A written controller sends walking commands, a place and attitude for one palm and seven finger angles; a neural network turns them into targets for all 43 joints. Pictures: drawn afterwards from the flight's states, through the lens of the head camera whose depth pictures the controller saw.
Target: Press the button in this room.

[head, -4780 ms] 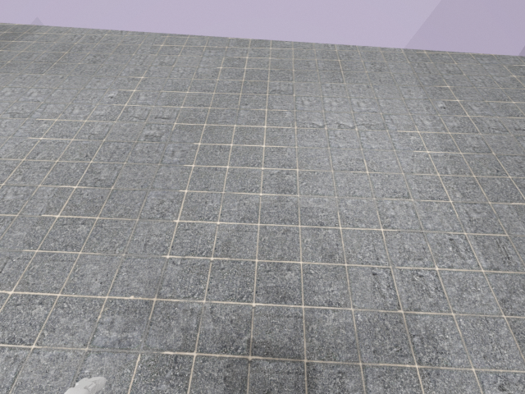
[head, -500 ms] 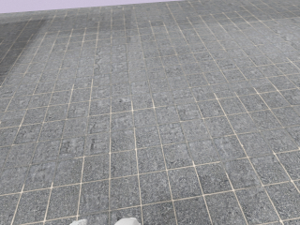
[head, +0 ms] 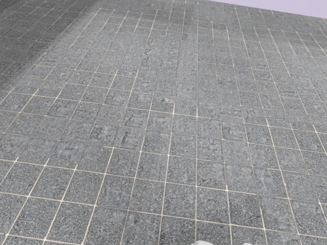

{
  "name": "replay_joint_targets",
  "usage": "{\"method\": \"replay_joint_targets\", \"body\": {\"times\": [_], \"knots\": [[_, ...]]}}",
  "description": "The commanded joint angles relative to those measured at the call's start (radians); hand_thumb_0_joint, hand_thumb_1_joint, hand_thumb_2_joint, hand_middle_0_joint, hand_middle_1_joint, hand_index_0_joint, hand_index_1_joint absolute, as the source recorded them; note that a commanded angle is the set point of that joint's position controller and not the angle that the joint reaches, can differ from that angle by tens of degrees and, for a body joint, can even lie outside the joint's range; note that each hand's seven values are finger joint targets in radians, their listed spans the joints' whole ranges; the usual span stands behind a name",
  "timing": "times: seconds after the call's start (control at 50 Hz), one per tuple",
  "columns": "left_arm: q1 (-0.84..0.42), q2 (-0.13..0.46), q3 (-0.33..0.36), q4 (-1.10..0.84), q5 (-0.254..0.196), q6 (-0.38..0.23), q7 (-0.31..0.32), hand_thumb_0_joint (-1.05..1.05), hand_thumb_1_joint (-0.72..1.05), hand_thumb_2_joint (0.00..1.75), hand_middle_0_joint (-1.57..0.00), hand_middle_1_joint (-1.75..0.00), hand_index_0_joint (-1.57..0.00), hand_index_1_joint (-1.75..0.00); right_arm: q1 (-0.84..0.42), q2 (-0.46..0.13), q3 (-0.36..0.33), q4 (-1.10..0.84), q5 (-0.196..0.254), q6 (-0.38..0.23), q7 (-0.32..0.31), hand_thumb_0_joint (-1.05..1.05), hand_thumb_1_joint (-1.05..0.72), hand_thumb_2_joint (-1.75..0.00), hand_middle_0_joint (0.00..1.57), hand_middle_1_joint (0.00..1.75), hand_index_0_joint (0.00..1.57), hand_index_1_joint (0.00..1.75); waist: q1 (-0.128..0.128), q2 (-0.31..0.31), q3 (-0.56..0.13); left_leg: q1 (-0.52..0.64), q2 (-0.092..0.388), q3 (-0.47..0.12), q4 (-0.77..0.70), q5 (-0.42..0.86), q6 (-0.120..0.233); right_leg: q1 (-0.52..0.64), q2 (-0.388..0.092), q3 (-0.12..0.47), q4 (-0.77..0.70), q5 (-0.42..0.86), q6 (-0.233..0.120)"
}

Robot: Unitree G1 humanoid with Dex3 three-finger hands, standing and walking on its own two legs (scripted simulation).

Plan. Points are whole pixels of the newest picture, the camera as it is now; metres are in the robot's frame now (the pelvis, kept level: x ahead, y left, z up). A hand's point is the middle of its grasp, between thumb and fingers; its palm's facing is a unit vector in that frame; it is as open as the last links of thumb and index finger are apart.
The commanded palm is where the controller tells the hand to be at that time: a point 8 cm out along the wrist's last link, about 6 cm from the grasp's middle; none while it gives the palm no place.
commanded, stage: turn or walk to find it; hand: left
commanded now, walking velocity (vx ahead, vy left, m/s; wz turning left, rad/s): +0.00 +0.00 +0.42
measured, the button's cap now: out of the picture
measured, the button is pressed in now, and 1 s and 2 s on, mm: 0 0 0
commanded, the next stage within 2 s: none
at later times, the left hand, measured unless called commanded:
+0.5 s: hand out of the picture +0.00 +0.16 -0.15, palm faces +0.26 -0.93 -0.26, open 7.4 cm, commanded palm none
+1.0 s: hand out of the picture -0.10 +0.22 -0.16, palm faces +0.47 -0.85 -0.25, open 7.4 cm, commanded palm none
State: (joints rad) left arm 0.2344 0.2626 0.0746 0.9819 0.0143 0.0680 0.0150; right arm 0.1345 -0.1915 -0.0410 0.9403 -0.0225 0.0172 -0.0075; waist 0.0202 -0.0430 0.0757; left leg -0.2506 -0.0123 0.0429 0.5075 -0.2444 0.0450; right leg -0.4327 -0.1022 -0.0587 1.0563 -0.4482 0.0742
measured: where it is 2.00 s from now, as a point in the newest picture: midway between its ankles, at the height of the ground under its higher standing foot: outside the picture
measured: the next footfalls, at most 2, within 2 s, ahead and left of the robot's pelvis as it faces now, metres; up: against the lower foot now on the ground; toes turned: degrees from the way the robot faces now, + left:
right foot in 0.26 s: +0.04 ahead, -0.14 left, +0.00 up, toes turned +4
left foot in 0.70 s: -0.05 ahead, +0.10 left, +0.00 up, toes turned +25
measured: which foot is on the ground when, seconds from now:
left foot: down 0.00-0.28, up 0.30-0.68, down 0.70-1.00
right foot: up 0.00-0.24, down 0.26-0.72, up 0.74-1.00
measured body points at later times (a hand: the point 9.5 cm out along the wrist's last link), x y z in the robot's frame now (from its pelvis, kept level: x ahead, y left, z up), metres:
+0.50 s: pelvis -0.03 -0.05 +0.00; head -0.01 -0.07 +0.45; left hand -0.01 +0.20 -0.13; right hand +0.06 -0.29 -0.16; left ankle -0.08 +0.10 -0.65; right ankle +0.00 -0.14 -0.74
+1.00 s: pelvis -0.07 -0.01 +0.00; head -0.05 +0.02 +0.45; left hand -0.13 +0.26 -0.15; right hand +0.12 -0.19 -0.13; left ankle -0.09 +0.09 -0.74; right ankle -0.02 -0.15 -0.68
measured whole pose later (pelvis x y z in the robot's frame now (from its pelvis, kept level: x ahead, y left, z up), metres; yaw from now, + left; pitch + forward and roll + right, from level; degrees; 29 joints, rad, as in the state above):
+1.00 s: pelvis -0.07 -0.01 +0.00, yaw +25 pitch -1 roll +0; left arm 0.21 0.25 0.07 0.97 0.01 0.06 0.01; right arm 0.16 -0.18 -0.04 0.95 -0.02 0.02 -0.01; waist 0.01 -0.02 0.05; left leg -0.23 -0.03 0.01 0.44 -0.21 0.04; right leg -0.42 -0.09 -0.04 0.99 -0.42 0.09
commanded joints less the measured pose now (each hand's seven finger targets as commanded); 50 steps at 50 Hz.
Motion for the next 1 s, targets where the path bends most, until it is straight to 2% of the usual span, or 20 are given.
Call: {"method": "replay_joint_targets", "body": {"times": [0.0,0.1,0.2,0.22,0.24,0.26,0.28,0.32,0.34,0.38,0.54,0.6,0.64,0.66,0.68,0.7,0.72,0.78,0.84,0.98], "knots": [[-0.029,0.049,0.003,-0.095,0.002,-0.032,0.000,0.00,0.90,0.90,-0.20,-0.30,-0.20,-0.30,0.068,-0.208,-0.052,-0.045,0.004,-0.010,-0.009,0.00,-0.90,-0.90,0.20,0.30,0.20,0.30,-0.043,0.164,-0.101,0.126,0.251,-0.263,-0.188,0.365,0.126,-0.052,0.007,0.029,-0.066,0.019,0.009],[-0.063,0.035,-0.001,-0.129,0.000,-0.035,0.003,0.00,0.90,0.90,-0.20,-0.30,-0.20,-0.30,0.081,-0.212,-0.061,-0.051,-0.003,0.001,-0.004,0.00,-0.90,-0.90,0.20,0.30,0.20,0.30,-0.052,0.186,-0.091,0.076,0.244,-0.346,-0.192,0.269,0.134,0.011,0.038,0.032,-0.213,0.003,-0.001],[0.030,0.040,0.002,-0.119,-0.004,-0.053,0.011,0.00,0.90,0.90,-0.20,-0.30,-0.20,-0.30,0.052,-0.203,-0.069,-0.066,0.001,0.008,0.003,0.00,-0.90,-0.90,0.20,0.30,0.20,0.30,-0.005,0.165,-0.120,-0.039,0.178,-0.357,-0.105,0.247,0.084,0.246,0.072,0.011,-0.558,0.173,-0.018],[0.060,0.066,0.007,-0.117,-0.002,-0.063,0.015,0.00,0.90,0.90,-0.20,-0.30,-0.20,-0.30,0.057,-0.177,-0.066,-0.071,0.007,0.007,0.007,0.00,-0.90,-0.90,0.20,0.30,0.20,0.30,0.011,0.100,-0.142,-0.120,0.132,-0.327,-0.036,0.169,0.040,0.364,0.023,0.054,-0.691,0.237,-0.030],[0.076,0.144,0.023,-0.118,0.013,-0.072,0.023,0.00,0.90,0.90,-0.20,-0.30,-0.20,-0.30,0.071,-0.115,-0.057,-0.087,0.016,0.006,0.013,0.00,-0.90,-0.90,0.20,0.30,0.20,0.30,0.016,-0.121,-0.144,-0.297,0.012,-0.193,0.145,-0.056,-0.031,0.468,-0.193,0.272,-0.780,0.208,-0.100],[0.056,0.198,0.026,-0.137,0.016,-0.068,0.022,0.00,0.90,0.90,-0.20,-0.30,-0.20,-0.30,0.053,-0.105,-0.058,-0.110,0.008,0.010,0.014,0.00,-0.90,-0.90,0.20,0.30,0.20,0.30,0.024,-0.226,-0.102,-0.340,-0.060,-0.096,0.364,-0.303,-0.067,0.362,-0.371,0.397,-0.817,0.262,-0.205],[0.025,0.172,0.031,-0.149,0.007,-0.073,0.025,0.00,0.90,0.90,-0.20,-0.30,-0.20,-0.30,0.047,-0.147,-0.069,-0.094,-0.005,0.027,0.012,0.00,-0.90,-0.90,0.20,0.30,0.20,0.30,0.018,-0.254,-0.082,-0.319,-0.011,-0.147,0.513,-0.306,-0.063,0.244,-0.358,0.388,-0.838,0.219,-0.227],[-0.073,0.116,0.013,-0.163,0.006,-0.069,0.024,0.00,0.90,0.90,-0.20,-0.30,-0.20,-0.30,0.070,-0.137,-0.072,-0.054,-0.002,0.042,0.022,0.00,-0.90,-0.90,0.20,0.30,0.20,0.30,-0.035,-0.083,0.001,-0.306,0.017,-0.126,0.681,-0.184,-0.070,0.151,-0.264,0.242,-0.822,0.180,-0.203],[-0.095,0.093,0.004,-0.166,0.005,-0.073,0.021,0.00,0.90,0.90,-0.20,-0.30,-0.20,-0.30,0.101,-0.123,-0.068,-0.036,-0.004,0.043,0.026,0.00,-0.90,-0.90,0.20,0.30,0.20,0.30,-0.053,-0.064,0.001,-0.305,0.022,-0.106,0.706,-0.132,-0.081,0.163,-0.216,0.158,-0.797,0.234,-0.182],[-0.067,0.081,0.001,-0.157,0.005,-0.080,0.021,0.00,0.90,0.90,-0.20,-0.30,-0.20,-0.30,0.123,-0.117,-0.063,-0.020,-0.003,0.043,0.028,0.00,-0.90,-0.90,0.20,0.30,0.20,0.30,-0.043,-0.104,-0.021,-0.312,0.032,-0.081,0.707,-0.099,-0.101,0.216,-0.197,0.093,-0.780,0.306,-0.175],[0.067,0.141,0.020,-0.083,0.019,-0.072,0.019,0.00,0.90,0.90,-0.20,-0.30,-0.20,-0.30,0.000,-0.088,-0.038,-0.038,0.009,0.031,0.024,0.00,-0.90,-0.90,0.20,0.30,0.20,0.30,0.033,-0.139,-0.066,-0.208,0.042,0.010,0.344,-0.226,-0.112,0.344,-0.249,0.049,-0.691,0.576,-0.216],[0.057,0.157,0.025,-0.065,0.019,-0.067,0.017,0.00,0.90,0.90,-0.20,-0.30,-0.20,-0.30,0.026,-0.088,-0.032,-0.033,0.017,0.021,0.019,0.00,-0.90,-0.90,0.20,0.30,0.20,0.30,0.018,-0.169,-0.100,-0.122,0.032,0.040,0.194,-0.206,-0.097,0.353,-0.259,0.025,-0.629,0.649,-0.204],[0.038,0.153,0.026,-0.065,0.011,-0.060,0.015,0.00,0.90,0.90,-0.20,-0.30,-0.20,-0.30,0.079,-0.103,-0.034,-0.020,0.013,0.013,0.016,0.00,-0.90,-0.90,0.20,0.30,0.20,0.30,-0.015,-0.142,-0.114,0.021,0.027,0.060,0.014,-0.047,-0.085,0.274,-0.234,-0.032,-0.559,0.570,-0.144],[0.036,0.132,0.023,-0.068,0.002,-0.053,0.012,0.00,0.90,0.90,-0.20,-0.30,-0.20,-0.30,0.112,-0.141,-0.041,-0.013,0.011,0.004,0.018,0.00,-0.90,-0.90,0.20,0.30,0.20,0.30,-0.040,-0.042,-0.136,0.140,0.067,0.014,-0.106,0.071,-0.066,0.188,-0.202,-0.072,-0.455,0.478,-0.095],[0.051,0.076,0.017,-0.095,-0.004,-0.045,0.007,0.00,0.90,0.90,-0.20,-0.30,-0.20,-0.30,0.137,-0.237,-0.062,-0.020,0.002,-0.006,0.015,0.00,-0.90,-0.90,0.20,0.30,0.20,0.30,-0.050,0.228,-0.152,0.256,0.289,-0.280,-0.164,0.282,0.024,-0.033,-0.082,-0.130,-0.265,0.134,-0.022],[-0.009,0.041,-0.005,-0.131,0.005,-0.041,0.005,0.00,0.90,0.90,-0.20,-0.30,-0.20,-0.30,0.180,-0.297,-0.071,-0.016,0.005,0.002,0.012,0.00,-0.90,-0.90,0.20,0.30,0.20,0.30,-0.078,0.324,-0.128,0.214,0.420,-0.374,-0.193,0.457,0.112,-0.109,-0.026,-0.085,-0.095,-0.180,-0.004],[-0.056,0.049,-0.001,-0.123,0.010,-0.025,0.015,0.00,0.90,0.90,-0.20,-0.30,-0.20,-0.30,0.186,-0.270,-0.071,0.002,0.003,-0.003,-0.003,0.00,-0.90,-0.90,0.20,0.30,0.20,0.30,-0.094,0.326,-0.118,0.144,0.389,-0.373,-0.215,0.391,0.109,-0.108,-0.027,0.007,-0.007,-0.157,-0.005],[-0.033,0.060,0.010,-0.079,0.005,-0.028,-0.002,0.00,0.90,0.90,-0.20,-0.30,-0.20,-0.30,0.047,-0.207,-0.043,-0.034,0.002,-0.007,-0.013,0.00,-0.90,-0.90,0.20,0.30,0.20,0.30,-0.028,0.218,-0.047,0.073,0.269,-0.248,-0.213,0.306,0.095,-0.106,-0.024,0.034,0.071,0.027,-0.004],[-0.006,0.057,0.006,-0.064,0.005,-0.032,-0.005,0.00,0.90,0.90,-0.20,-0.30,-0.20,-0.30,0.057,-0.201,-0.045,-0.038,0.007,-0.015,-0.013,0.00,-0.90,-0.90,0.20,0.30,0.20,0.30,-0.029,0.170,-0.094,0.135,0.241,-0.218,-0.201,0.372,0.101,-0.091,-0.011,0.030,0.030,0.061,0.010],[-0.067,0.036,0.000,-0.112,0.000,-0.033,0.004,0.00,0.90,0.90,-0.20,-0.30,-0.20,-0.30,0.098,-0.208,-0.058,-0.038,-0.001,-0.004,-0.009,0.00,-0.90,-0.90,0.20,0.30,0.20,0.30,-0.057,0.178,-0.097,0.148,0.256,-0.319,-0.186,0.343,0.136,-0.052,0.022,0.036,-0.154,0.003,0.013]]}}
